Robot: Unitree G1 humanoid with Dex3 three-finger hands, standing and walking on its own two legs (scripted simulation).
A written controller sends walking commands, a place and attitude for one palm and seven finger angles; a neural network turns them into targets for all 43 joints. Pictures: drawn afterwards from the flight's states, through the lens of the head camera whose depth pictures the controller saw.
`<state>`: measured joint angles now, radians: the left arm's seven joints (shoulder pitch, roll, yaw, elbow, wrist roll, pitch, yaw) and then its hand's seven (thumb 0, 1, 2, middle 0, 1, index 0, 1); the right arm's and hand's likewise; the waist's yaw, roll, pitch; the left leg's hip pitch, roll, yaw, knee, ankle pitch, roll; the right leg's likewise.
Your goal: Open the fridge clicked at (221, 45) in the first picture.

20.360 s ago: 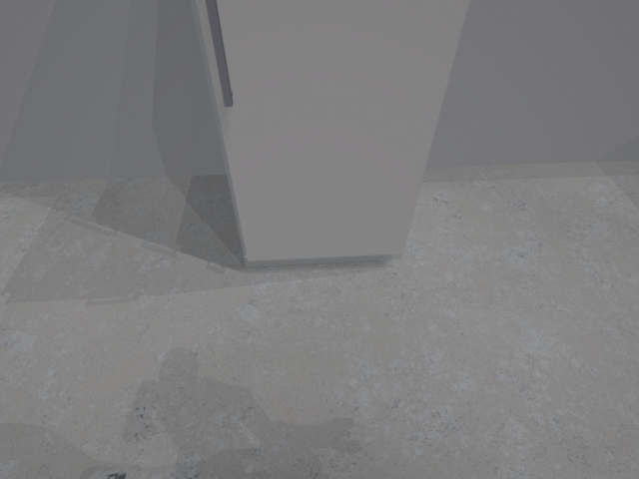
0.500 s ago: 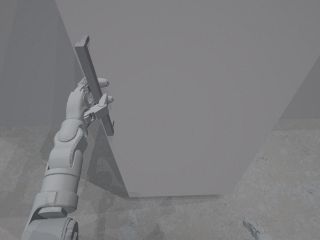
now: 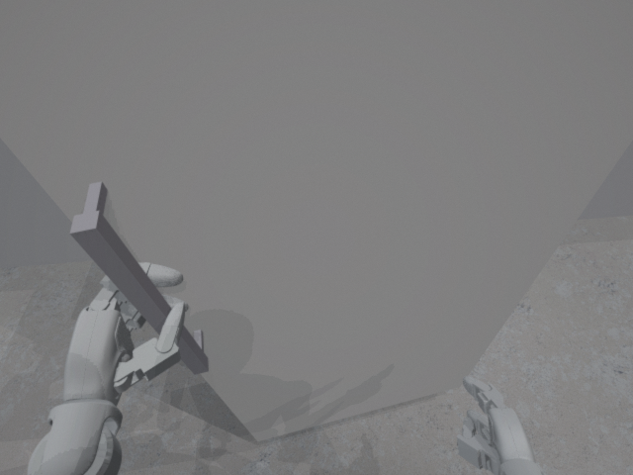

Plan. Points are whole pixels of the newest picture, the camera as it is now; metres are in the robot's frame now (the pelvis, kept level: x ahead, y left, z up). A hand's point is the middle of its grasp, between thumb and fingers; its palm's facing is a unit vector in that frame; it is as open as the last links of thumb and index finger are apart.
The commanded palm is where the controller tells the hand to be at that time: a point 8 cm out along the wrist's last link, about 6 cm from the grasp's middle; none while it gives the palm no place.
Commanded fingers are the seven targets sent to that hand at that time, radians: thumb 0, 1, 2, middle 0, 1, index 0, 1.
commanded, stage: walk backward, drawing the door open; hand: left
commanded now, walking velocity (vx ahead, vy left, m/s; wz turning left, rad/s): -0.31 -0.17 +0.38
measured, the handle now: (160, 299) +0.28 +0.19 +0.12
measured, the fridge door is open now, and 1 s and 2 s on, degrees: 10 34 77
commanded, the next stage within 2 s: stop walking and hold the door back in 1.76 s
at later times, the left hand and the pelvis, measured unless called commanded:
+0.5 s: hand (199, 425) +0.16 +0.12 +0.11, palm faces +0.48 -0.84 -0.26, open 6.3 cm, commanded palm +0.10 +0.15 +0.12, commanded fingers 0.00 0.90 0.90 -0.45 -1.40 -0.45 -1.40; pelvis -0.02 -0.12 -0.03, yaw +22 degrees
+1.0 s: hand out of the picture +0.05 +0.02 +0.11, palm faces +0.81 -0.48 -0.32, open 6.2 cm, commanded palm -0.01 +0.02 +0.12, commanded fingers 0.00 0.90 0.90 -0.45 -1.40 -0.45 -1.40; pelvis +0.00 -0.31 -0.02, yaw +45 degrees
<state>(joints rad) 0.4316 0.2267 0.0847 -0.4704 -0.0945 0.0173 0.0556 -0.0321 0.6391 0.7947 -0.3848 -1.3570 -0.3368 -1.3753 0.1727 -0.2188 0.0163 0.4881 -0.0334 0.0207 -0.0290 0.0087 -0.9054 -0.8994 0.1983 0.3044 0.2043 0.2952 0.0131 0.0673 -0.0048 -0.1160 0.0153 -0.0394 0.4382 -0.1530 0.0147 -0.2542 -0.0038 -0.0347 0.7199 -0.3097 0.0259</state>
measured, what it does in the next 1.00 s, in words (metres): steps to the right, turning left: right foot, then left foot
